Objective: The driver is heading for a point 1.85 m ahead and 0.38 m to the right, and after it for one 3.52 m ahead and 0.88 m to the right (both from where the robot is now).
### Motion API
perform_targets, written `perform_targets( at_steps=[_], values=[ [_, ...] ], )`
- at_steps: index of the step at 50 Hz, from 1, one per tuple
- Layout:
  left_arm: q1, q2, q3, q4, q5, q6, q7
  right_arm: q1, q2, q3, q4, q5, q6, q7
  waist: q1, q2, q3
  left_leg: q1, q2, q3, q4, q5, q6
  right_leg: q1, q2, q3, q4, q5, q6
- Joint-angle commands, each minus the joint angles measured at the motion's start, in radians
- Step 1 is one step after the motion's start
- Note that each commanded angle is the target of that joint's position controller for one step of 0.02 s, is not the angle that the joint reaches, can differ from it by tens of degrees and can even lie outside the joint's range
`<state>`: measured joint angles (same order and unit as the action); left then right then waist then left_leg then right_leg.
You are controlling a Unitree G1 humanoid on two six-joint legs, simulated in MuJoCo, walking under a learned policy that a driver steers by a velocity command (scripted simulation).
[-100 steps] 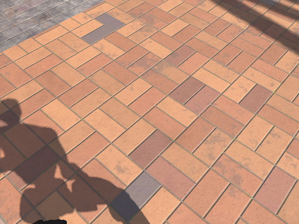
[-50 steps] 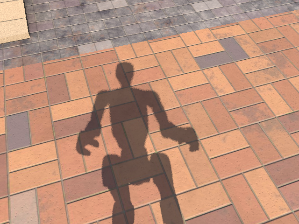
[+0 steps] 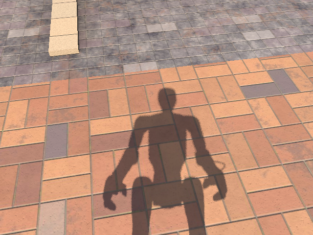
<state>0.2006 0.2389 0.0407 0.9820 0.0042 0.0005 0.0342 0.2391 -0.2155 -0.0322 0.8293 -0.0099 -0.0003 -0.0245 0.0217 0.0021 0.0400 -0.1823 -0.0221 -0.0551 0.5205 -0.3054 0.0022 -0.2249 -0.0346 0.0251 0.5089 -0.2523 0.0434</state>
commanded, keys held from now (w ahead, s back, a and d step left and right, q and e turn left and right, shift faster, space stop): no key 1.00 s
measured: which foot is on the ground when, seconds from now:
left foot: down 0.00-1.00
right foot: down 0.00-1.00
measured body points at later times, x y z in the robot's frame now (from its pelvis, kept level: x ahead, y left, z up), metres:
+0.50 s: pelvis +0.00 +0.00 +0.00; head +0.01 +0.00 +0.45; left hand +0.03 +0.25 -0.15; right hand +0.04 -0.25 -0.15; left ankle -0.01 +0.12 -0.74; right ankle +0.01 -0.15 -0.74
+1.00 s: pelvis +0.00 -0.01 +0.00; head +0.01 -0.01 +0.45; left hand +0.01 +0.23 -0.16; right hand +0.00 -0.25 -0.15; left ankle -0.01 +0.12 -0.74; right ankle +0.01 -0.15 -0.74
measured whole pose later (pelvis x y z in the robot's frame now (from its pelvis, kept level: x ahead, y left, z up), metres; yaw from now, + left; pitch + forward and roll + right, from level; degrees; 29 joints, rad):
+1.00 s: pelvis +0.00 -0.01 +0.00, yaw +0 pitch -1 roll +0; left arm 0.26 0.18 0.01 1.12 0.00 0.01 0.05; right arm 0.30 -0.18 0.00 1.08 0.00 0.00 -0.04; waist 0.01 0.00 0.04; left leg -0.18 -0.01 -0.05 0.50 -0.30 -0.01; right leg -0.23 -0.02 0.03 0.51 -0.25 0.03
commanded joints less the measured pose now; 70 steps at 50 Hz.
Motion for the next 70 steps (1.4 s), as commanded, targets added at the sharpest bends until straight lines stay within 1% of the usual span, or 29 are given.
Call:
perform_targets(
  at_steps=[1, 13, 27, 41, 57, 58, 59, 60, 61, 62, 63, 64, 65, 66, 67, 68, 69, 70],
  values=[
    [0.004, 0.108, 0.021, -0.016, -0.001, -0.007, 0.007, 0.011, -0.103, -0.023, -0.025, 0.002, -0.013, -0.005, -0.002, 0.008, -0.017, -0.058, 0.041, -0.037, -0.114, 0.155, 0.018, 0.043, -0.007, 0.007, -0.065, 0.124, -0.013],
    [0.025, 0.090, 0.015, 0.060, -0.004, 0.000, 0.014, 0.043, -0.098, -0.013, 0.082, 0.006, -0.013, -0.013, -0.003, 0.002, 0.000, -0.057, 0.030, -0.016, -0.123, 0.155, 0.012, 0.043, 0.001, -0.002, -0.077, 0.124, -0.020],
    [0.059, 0.066, 0.004, 0.103, -0.005, 0.003, 0.016, 0.077, -0.082, 0.001, 0.171, 0.009, -0.011, -0.015, -0.008, -0.001, 0.013, -0.062, 0.023, -0.002, -0.129, 0.143, 0.009, 0.036, 0.010, -0.009, -0.082, 0.116, -0.024],
    [0.098, 0.047, -0.008, 0.117, -0.006, 0.002, 0.016, 0.109, -0.065, 0.012, 0.221, 0.011, -0.009, -0.016, -0.013, -0.002, 0.023, -0.070, 0.020, 0.007, -0.127, 0.134, 0.005, 0.023, 0.015, -0.012, -0.081, 0.108, -0.029],
    [0.137, 0.031, -0.016, 0.117, -0.007, 0.000, 0.016, 0.141, -0.048, 0.019, 0.248, 0.012, -0.007, -0.018, -0.016, -0.003, 0.031, -0.078, 0.018, 0.015, -0.122, 0.126, 0.001, 0.013, 0.019, -0.012, -0.080, 0.101, -0.034],
    [0.156, 0.018, -0.019, 0.127, -0.007, 0.001, 0.017, 0.161, -0.036, 0.021, 0.259, 0.012, -0.006, -0.019, -0.017, -0.001, 0.006, -0.068, 0.008, 0.025, -0.127, 0.028, 0.003, 0.024, 0.031, -0.024, -0.081, 0.006, -0.036],
    [0.161, 0.023, -0.016, 0.129, -0.012, 0.003, 0.019, 0.165, -0.045, 0.018, 0.261, 0.017, -0.004, -0.022, -0.017, 0.002, 0.019, -0.087, -0.006, 0.033, -0.121, -0.130, 0.016, 0.007, 0.050, -0.040, -0.065, -0.148, -0.045],
    [0.161, 0.037, -0.011, 0.125, -0.017, 0.003, 0.022, 0.160, -0.065, 0.011, 0.254, 0.023, -0.002, -0.025, -0.018, 0.009, 0.049, -0.124, -0.008, 0.026, -0.114, -0.300, 0.035, -0.035, 0.060, -0.044, -0.049, -0.318, -0.061],
    [0.154, 0.043, -0.009, 0.116, -0.018, -0.002, 0.022, 0.157, -0.072, 0.008, 0.244, 0.025, -0.005, -0.027, -0.021, 0.010, 0.095, -0.168, 0.006, 0.004, -0.121, -0.414, 0.056, -0.086, 0.053, -0.029, -0.046, -0.424, -0.077],
    [0.149, 0.037, -0.010, 0.107, -0.020, -0.013, 0.020, 0.161, -0.072, 0.007, 0.238, 0.028, -0.014, -0.026, -0.024, 0.016, 0.128, -0.193, 0.030, -0.028, -0.130, -0.458, 0.075, -0.119, 0.041, -0.011, -0.040, -0.453, -0.091],
    [0.149, 0.026, -0.011, 0.101, -0.023, -0.027, 0.015, 0.171, -0.072, 0.005, 0.235, 0.033, -0.026, -0.022, -0.027, 0.027, 0.139, -0.192, 0.054, -0.063, -0.139, -0.460, 0.092, -0.137, 0.033, -0.002, -0.023, -0.429, -0.099],
    [0.146, 0.018, -0.012, 0.094, -0.024, -0.042, 0.009, 0.189, -0.078, 0.002, 0.235, 0.037, -0.038, -0.018, -0.034, 0.045, 0.136, -0.168, 0.081, -0.103, -0.152, -0.454, 0.110, -0.157, 0.032, -0.003, 0.006, -0.387, -0.100],
    [0.134, 0.008, -0.013, 0.084, -0.025, -0.056, 0.002, 0.214, -0.091, -0.004, 0.238, 0.039, -0.047, -0.014, -0.045, 0.072, 0.129, -0.131, 0.114, -0.158, -0.176, -0.463, 0.133, -0.186, 0.040, -0.016, 0.050, -0.342, -0.098],
    [0.118, -0.006, -0.016, 0.072, -0.026, -0.070, -0.007, 0.240, -0.112, -0.012, 0.242, 0.042, -0.054, -0.009, -0.055, 0.114, 0.122, -0.093, 0.161, -0.235, -0.218, -0.489, 0.162, -0.218, 0.056, -0.042, 0.110, -0.284, -0.094],
    [0.112, -0.025, -0.019, 0.061, -0.030, -0.084, -0.014, 0.252, -0.134, -0.019, 0.242, 0.045, -0.059, -0.005, -0.052, 0.167, 0.118, -0.073, 0.220, -0.329, -0.269, -0.513, 0.194, -0.228, 0.070, -0.072, 0.175, -0.216, -0.095],
    [0.113, -0.026, -0.020, 0.055, -0.034, -0.095, -0.020, 0.234, -0.144, -0.022, 0.231, 0.047, -0.061, -0.002, -0.040, 0.183, 0.131, -0.094, 0.259, -0.388, -0.297, -0.502, 0.215, -0.211, 0.062, -0.069, 0.191, -0.186, -0.109],
    [0.131, -0.023, -0.019, 0.057, -0.036, -0.105, -0.024, 0.201, -0.140, -0.021, 0.215, 0.047, -0.063, 0.000, -0.018, 0.170, 0.145, -0.146, 0.257, -0.383, -0.293, -0.469, 0.212, -0.149, 0.057, -0.063, 0.152, -0.184, -0.128],
    [0.207, -0.029, -0.018, 0.078, -0.040, -0.111, -0.027, 0.141, -0.139, -0.019, 0.193, 0.048, -0.064, 0.002, 0.031, 0.166, 0.151, -0.216, 0.225, -0.328, -0.245, -0.406, 0.186, -0.030, 0.054, -0.052, 0.051, -0.174, -0.143]
  ],
)
Keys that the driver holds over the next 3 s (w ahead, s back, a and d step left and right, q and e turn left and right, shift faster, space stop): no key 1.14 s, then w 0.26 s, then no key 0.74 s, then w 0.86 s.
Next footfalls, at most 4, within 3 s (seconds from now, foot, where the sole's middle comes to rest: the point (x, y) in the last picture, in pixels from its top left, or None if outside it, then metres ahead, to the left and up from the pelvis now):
1.74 left None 0.27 0.07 -0.77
2.00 right None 0.19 -0.16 -0.77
2.44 left None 0.34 0.09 -0.77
2.94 right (196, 193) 0.71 -0.14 -0.77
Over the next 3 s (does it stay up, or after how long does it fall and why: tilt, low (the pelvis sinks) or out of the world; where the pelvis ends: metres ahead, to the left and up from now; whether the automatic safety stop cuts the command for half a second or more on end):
stays up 0.55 -0.04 -0.02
